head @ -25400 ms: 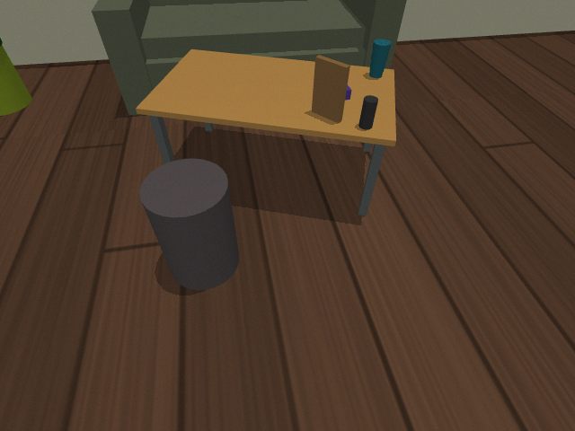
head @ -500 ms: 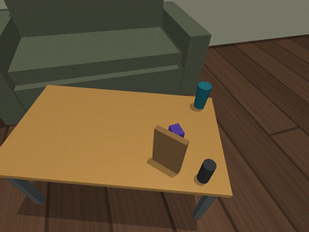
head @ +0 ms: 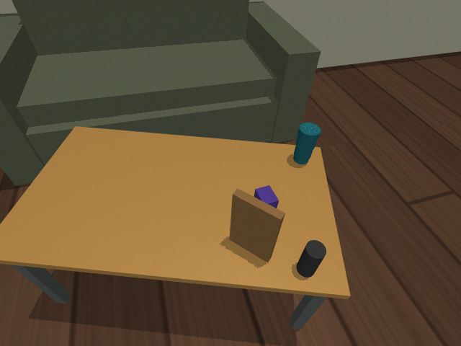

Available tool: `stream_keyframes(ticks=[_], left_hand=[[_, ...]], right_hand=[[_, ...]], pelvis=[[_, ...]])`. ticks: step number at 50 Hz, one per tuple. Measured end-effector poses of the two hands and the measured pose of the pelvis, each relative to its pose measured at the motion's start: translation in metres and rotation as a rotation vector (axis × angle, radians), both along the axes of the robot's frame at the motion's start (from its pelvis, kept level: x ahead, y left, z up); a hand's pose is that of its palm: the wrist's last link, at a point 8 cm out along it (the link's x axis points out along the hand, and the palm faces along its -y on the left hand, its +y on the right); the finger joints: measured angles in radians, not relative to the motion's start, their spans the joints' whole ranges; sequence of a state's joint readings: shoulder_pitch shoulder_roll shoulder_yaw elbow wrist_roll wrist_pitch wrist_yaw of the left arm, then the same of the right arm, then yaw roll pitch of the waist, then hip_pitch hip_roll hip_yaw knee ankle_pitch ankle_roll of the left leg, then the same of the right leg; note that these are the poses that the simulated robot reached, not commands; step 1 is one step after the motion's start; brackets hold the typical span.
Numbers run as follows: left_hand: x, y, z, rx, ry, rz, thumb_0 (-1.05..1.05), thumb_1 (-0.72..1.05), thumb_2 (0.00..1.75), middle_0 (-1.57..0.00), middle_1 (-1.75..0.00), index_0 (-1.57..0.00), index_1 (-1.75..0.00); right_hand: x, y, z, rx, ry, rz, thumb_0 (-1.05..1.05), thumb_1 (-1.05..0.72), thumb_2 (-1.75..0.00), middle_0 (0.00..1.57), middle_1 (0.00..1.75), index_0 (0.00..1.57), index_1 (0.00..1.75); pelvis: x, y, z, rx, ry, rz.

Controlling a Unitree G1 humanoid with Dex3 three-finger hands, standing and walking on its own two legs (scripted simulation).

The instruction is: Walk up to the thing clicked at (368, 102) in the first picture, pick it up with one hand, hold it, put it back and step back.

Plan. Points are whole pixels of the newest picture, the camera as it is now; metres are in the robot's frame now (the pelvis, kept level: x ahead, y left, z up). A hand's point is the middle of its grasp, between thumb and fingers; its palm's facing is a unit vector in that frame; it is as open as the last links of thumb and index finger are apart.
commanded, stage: stand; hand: right
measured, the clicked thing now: (310, 259) +0.41 -0.23 -0.25
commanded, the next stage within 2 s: step back in 1.96 s
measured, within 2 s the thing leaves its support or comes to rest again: neither
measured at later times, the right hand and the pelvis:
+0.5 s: hand out of the picture +0.07 -0.26 -0.16, palm faces -0.03 +0.93 -0.35, open 7.4 cm; pelvis +0.00 -0.01 +0.00, yaw +0 degrees
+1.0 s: hand out of the picture +0.07 -0.26 -0.16, palm faces -0.04 +0.93 -0.35, open 7.4 cm; pelvis +0.00 -0.01 +0.00, yaw +1 degrees
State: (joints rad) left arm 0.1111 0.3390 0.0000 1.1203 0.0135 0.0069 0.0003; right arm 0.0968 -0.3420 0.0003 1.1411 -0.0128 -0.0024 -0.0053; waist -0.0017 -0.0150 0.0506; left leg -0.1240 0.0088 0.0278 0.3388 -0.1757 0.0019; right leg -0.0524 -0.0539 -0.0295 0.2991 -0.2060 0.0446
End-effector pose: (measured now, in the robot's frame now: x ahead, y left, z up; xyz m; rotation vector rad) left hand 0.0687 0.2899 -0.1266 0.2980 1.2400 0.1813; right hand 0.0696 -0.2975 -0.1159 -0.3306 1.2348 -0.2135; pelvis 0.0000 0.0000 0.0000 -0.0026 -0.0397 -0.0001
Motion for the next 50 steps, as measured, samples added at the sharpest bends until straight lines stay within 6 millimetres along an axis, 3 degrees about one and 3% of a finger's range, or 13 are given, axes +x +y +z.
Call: stream_keyframes(ticks=[11,50], left_hand=[[-0.007,-0.001,0.001,0.003,0.012,0.01,0.01,0.9,0.89,-0.2,-0.3,-0.2,-0.3],[-0.012,-0.006,0.002,0.004,0.005,0.017,0.01,0.9,0.89,-0.21,-0.3,-0.21,-0.3]], right_hand=[[-0.001,-0.003,-0.001,0.004,0.006,0.004,0.0,-0.89,-0.9,0.21,0.3,0.21,0.3],[-0.004,-0.01,-0.002,0.006,0.012,0.014,0.0,-0.9,-0.9,0.21,0.3,0.21,0.3]], pelvis=[[0.0,-0.003,0.0,0.001,-0.001,0.004],[-0.002,-0.01,0.0,-0.001,-0.004,0.011]])
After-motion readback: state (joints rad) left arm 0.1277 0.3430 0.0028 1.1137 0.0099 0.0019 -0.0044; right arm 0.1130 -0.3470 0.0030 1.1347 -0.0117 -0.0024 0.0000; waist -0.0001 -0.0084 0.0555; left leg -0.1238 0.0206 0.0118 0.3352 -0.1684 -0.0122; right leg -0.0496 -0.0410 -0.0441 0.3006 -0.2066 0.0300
